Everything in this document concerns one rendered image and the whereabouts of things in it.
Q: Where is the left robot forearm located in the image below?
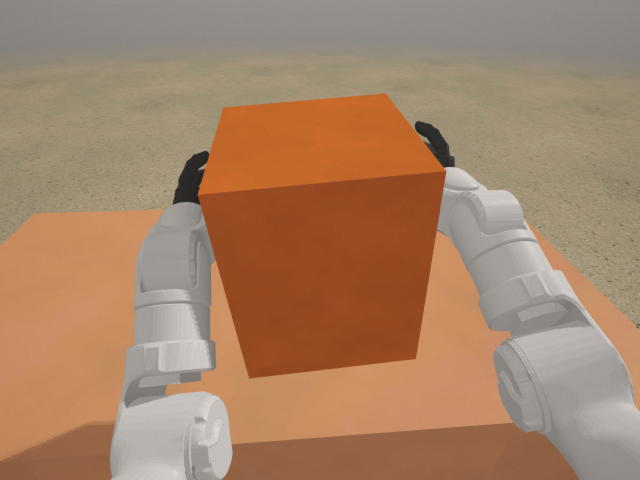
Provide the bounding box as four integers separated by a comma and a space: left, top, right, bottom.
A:
110, 202, 216, 474

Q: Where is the pedestal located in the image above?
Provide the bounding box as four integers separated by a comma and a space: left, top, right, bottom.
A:
0, 209, 640, 480

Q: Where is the right robot forearm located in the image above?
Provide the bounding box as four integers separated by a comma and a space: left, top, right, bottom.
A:
437, 167, 634, 402

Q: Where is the right robot hand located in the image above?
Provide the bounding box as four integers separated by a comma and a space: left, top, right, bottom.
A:
415, 121, 455, 168

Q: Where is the carton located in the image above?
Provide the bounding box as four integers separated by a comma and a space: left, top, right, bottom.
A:
198, 93, 446, 379

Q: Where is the robot right upper arm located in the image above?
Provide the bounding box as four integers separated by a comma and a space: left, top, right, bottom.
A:
493, 321, 640, 480

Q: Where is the robot left upper arm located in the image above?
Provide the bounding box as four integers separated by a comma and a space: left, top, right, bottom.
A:
111, 391, 233, 480

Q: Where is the left robot hand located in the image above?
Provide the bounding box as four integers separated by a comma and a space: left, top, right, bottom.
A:
173, 151, 209, 205

